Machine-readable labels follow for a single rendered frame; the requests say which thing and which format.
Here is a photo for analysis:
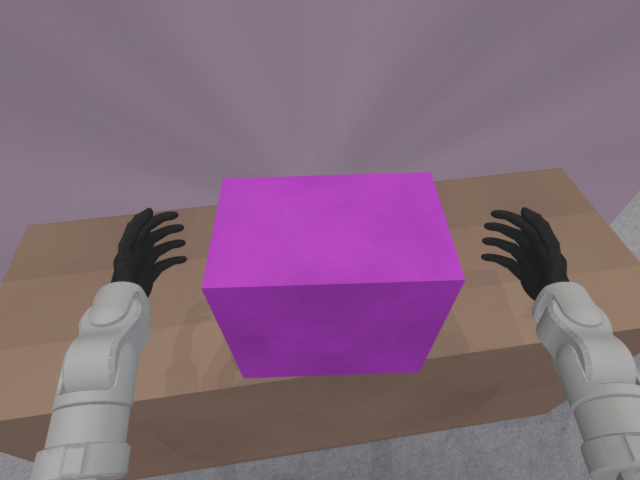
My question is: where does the robot left hand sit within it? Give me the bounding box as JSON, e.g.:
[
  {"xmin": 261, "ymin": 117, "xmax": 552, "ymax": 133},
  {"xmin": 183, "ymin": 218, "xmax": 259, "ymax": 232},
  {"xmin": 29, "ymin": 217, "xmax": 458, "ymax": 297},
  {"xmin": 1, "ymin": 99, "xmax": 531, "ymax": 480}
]
[{"xmin": 111, "ymin": 208, "xmax": 187, "ymax": 298}]

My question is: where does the robot left forearm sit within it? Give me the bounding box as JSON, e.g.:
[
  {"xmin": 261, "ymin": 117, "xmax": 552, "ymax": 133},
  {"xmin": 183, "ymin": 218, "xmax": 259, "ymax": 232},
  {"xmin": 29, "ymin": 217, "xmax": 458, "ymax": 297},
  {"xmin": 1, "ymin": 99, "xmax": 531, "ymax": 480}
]
[{"xmin": 30, "ymin": 281, "xmax": 151, "ymax": 480}]

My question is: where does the carton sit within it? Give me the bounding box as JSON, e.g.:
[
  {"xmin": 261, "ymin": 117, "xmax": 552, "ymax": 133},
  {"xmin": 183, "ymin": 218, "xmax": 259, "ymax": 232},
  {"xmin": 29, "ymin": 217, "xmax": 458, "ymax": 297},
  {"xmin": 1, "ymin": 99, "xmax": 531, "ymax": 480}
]
[{"xmin": 201, "ymin": 172, "xmax": 465, "ymax": 378}]

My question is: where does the pedestal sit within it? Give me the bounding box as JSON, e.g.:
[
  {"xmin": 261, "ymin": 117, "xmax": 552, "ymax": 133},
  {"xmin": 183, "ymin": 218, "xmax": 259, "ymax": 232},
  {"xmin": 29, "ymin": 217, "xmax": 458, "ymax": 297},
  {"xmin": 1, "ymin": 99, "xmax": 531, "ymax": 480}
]
[{"xmin": 0, "ymin": 168, "xmax": 640, "ymax": 480}]

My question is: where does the robot right hand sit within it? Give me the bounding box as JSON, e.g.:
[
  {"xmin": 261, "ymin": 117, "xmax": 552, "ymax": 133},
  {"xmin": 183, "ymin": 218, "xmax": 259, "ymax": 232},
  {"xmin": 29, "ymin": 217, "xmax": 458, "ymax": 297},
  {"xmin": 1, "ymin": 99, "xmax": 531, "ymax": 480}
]
[{"xmin": 481, "ymin": 207, "xmax": 569, "ymax": 301}]

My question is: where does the robot right forearm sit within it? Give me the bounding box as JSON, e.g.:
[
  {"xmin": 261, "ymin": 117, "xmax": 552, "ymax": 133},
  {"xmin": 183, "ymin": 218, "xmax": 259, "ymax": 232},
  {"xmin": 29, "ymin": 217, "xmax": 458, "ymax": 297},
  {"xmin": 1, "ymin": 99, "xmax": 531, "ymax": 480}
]
[{"xmin": 532, "ymin": 282, "xmax": 640, "ymax": 480}]

